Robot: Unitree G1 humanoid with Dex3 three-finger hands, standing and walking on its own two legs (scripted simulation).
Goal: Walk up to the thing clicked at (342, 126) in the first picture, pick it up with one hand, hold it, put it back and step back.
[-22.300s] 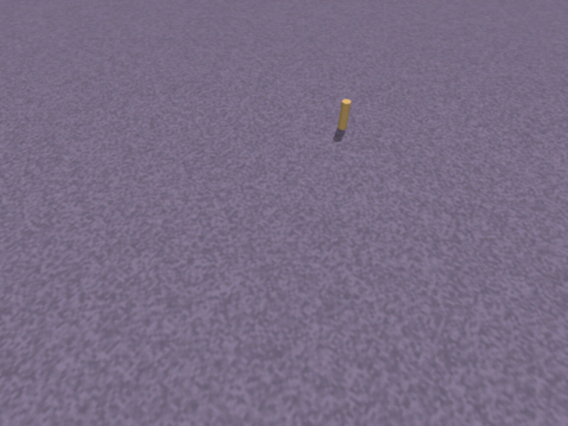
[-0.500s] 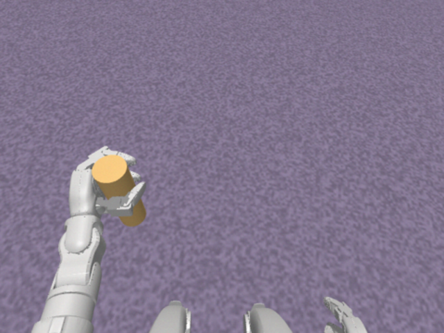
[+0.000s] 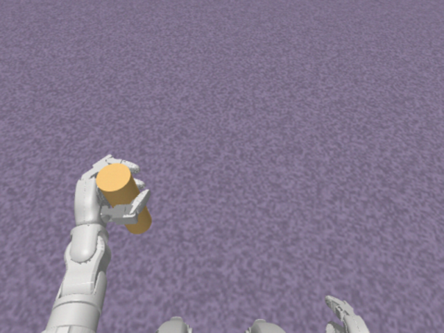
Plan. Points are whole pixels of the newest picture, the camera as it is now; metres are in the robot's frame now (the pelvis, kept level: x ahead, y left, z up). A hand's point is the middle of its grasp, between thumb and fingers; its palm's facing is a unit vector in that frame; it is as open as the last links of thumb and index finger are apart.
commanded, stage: hold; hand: left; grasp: from the side
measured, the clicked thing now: (128, 202) +0.35 +0.18 +0.01
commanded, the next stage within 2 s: none
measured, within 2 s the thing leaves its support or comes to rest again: neither
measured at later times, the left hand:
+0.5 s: hand (126, 194) +0.34 +0.17 +0.06, palm faces +0.15 -0.99 -0.02, open 7.4 cm
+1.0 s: hand (124, 196) +0.33 +0.17 +0.07, palm faces +0.15 -0.99 -0.02, open 7.4 cm
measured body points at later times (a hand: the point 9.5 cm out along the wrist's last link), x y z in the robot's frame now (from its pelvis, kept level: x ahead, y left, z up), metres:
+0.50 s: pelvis +0.00 +0.00 +0.01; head +0.04 +0.00 +0.46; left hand +0.32 +0.22 +0.07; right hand +0.13 -0.24 -0.10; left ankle +0.01 +0.13 -0.69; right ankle +0.00 -0.12 -0.69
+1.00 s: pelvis +0.00 +0.00 +0.01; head +0.03 +0.00 +0.46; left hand +0.32 +0.22 +0.07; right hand +0.13 -0.24 -0.09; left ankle +0.01 +0.13 -0.69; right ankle +0.00 -0.12 -0.69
